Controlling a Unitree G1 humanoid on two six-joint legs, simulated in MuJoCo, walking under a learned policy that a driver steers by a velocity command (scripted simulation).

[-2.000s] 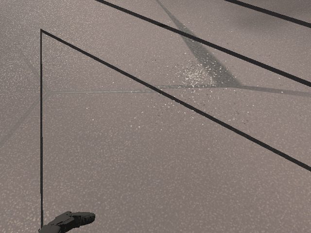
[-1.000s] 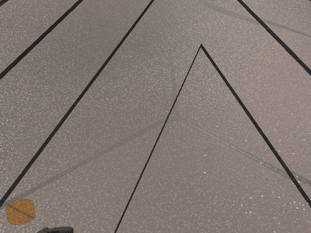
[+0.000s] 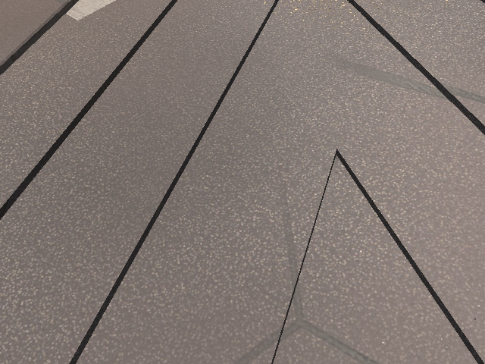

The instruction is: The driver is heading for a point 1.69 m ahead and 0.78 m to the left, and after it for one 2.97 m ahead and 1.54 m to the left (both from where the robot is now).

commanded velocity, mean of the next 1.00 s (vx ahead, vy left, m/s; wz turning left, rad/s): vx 0.50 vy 0.00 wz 0.43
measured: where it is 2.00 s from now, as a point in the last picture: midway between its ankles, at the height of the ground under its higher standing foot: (169, 203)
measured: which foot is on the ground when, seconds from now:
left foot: up 0.00-0.30, down 0.32-0.78, up 0.80-1.00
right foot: down 0.00-0.36, up 0.38-0.72, down 0.74-1.00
